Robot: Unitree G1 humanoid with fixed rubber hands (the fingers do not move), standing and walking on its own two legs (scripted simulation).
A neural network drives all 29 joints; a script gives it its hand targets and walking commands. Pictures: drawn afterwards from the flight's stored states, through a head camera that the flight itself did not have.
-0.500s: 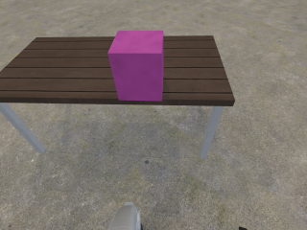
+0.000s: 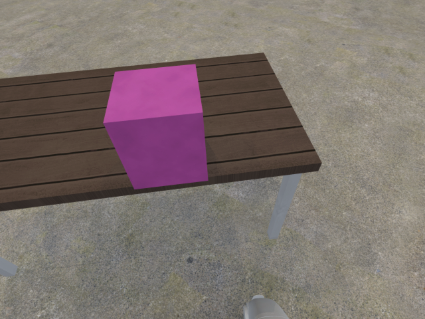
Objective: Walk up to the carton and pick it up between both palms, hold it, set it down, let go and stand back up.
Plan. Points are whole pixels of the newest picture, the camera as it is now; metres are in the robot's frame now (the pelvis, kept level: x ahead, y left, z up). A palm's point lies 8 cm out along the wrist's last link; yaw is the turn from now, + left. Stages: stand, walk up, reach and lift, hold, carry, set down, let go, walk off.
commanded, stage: walk up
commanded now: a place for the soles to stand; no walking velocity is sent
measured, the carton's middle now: (163, 128) +0.60 +0.11 -0.01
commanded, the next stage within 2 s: none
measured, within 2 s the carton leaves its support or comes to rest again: neither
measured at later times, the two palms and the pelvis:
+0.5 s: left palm (86, 314) +0.19 +0.26 -0.12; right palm (310, 310) +0.16 -0.18 -0.11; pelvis +0.08 +0.04 +0.01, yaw -2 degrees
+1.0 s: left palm out of the picture +0.12 +0.27 -0.11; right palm out of the picture +0.14 -0.20 -0.11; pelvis +0.08 +0.03 +0.02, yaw -1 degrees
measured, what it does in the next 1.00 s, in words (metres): steps on the spot: right foot, then left foot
